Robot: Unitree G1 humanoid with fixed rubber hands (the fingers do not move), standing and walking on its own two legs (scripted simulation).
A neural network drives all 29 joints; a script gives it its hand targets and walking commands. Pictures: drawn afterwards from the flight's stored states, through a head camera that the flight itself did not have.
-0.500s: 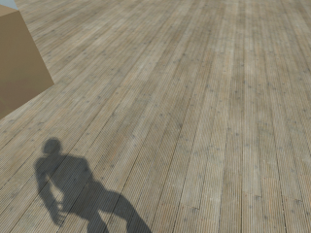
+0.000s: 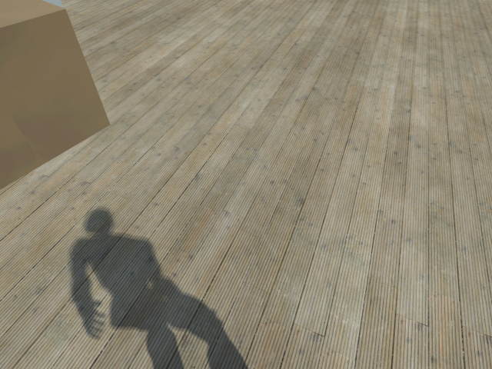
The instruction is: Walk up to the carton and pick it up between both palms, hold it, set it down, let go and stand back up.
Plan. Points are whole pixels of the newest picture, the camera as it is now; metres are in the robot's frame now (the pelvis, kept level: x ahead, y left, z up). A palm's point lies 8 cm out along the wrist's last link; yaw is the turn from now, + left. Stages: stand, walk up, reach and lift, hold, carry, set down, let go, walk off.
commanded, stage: walk up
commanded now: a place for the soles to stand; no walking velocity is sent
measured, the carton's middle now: out of the picture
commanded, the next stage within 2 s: none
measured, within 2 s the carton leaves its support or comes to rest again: neither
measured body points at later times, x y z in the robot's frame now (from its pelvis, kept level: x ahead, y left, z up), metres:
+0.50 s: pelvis +0.14 +0.13 +0.00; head +0.14 +0.16 +0.45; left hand +0.21 +0.47 -0.06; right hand +0.33 -0.15 -0.05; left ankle +0.09 +0.24 -0.74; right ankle +0.26 +0.02 -0.69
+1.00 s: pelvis +0.38 +0.24 -0.01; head +0.40 +0.26 +0.44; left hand +0.17 +0.53 -0.07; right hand +0.72 +0.16 -0.06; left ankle +0.41 +0.44 -0.71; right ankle +0.39 +0.07 -0.74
